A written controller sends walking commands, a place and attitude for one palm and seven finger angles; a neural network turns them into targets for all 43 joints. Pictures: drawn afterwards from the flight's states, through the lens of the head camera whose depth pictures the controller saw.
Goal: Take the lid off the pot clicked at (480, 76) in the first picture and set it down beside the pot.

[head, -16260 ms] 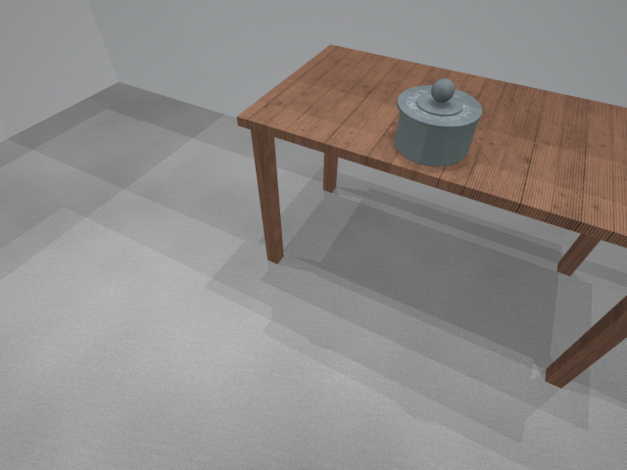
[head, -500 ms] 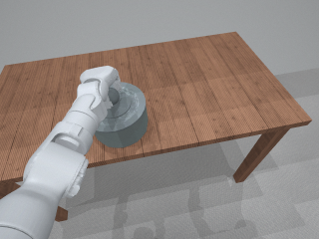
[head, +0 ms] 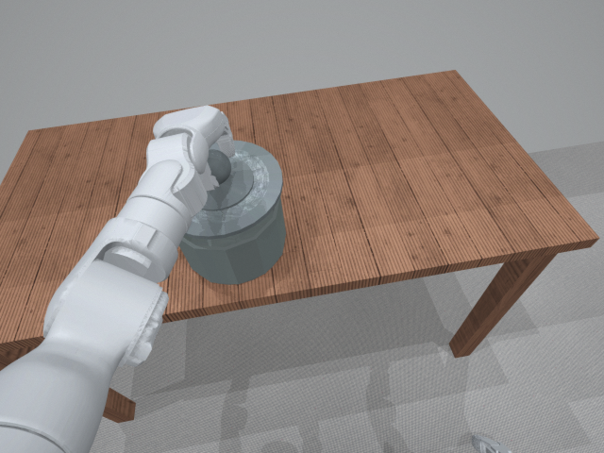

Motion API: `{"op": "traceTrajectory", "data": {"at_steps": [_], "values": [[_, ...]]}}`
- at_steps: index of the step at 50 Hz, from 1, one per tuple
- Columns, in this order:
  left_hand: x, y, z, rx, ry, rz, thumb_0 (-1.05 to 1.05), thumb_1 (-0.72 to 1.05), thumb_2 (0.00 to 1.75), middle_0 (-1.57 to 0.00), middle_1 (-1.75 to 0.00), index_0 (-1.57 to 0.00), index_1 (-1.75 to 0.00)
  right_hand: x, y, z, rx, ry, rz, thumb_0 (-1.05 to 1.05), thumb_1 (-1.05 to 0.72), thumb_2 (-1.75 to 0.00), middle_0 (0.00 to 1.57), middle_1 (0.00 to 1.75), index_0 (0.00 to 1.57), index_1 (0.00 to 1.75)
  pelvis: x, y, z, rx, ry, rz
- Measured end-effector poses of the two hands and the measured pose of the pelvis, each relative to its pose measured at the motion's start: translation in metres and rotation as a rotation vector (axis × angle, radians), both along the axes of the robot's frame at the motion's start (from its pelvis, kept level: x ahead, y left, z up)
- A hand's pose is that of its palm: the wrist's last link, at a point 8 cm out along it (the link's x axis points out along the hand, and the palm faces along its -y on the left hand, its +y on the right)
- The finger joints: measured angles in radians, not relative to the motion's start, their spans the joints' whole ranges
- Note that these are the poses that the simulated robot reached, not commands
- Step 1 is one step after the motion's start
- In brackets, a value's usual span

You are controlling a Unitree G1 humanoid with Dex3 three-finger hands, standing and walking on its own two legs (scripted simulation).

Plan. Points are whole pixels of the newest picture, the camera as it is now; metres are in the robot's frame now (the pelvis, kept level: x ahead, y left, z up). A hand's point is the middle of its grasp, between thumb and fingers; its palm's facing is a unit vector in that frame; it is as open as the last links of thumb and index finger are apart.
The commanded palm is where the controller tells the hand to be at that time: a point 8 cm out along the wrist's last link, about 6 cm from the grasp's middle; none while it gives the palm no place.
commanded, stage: lift the lid straight up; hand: left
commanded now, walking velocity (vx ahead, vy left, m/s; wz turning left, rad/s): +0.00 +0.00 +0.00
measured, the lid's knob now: (213, 167) +0.50 +0.12 +0.10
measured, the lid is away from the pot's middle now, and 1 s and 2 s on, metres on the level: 0.00 0.01 0.08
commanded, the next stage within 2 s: move the lid sideways beside the pot in 1.24 s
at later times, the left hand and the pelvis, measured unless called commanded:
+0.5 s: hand (195, 146) +0.48 +0.12 +0.17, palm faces -0.26 -0.11 -0.96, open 8.6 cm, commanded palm +0.48 +0.13 +0.25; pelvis -0.01 +0.00 +0.00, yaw +1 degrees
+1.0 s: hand (188, 118) +0.48 +0.12 +0.21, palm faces -0.23 -0.11 -0.97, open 8.6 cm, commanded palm +0.48 +0.13 +0.29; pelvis -0.01 +0.01 +0.00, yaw +1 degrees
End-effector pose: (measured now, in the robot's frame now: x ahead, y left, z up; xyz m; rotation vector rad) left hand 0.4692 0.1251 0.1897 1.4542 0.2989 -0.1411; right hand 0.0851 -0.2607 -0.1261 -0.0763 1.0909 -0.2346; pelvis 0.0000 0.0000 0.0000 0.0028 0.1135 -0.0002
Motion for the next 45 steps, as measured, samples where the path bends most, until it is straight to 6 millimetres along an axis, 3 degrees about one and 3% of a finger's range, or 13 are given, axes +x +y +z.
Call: {"op": "traceTrajectory", "data": {"at_steps": [45], "values": [[0.001,0.003,0.069,0.023,-0.044,0.021,-0.01,0.09,0.92,-0.7,-0.93,-0.61,-0.91,-0.007,0.011,0.003,0.0,-0.025,0.037,0.01,-0.91,-0.89,0.2,0.3,0.2,0.3,-0.009,0.008,0.003,-0.002,-0.02,0.013]]}}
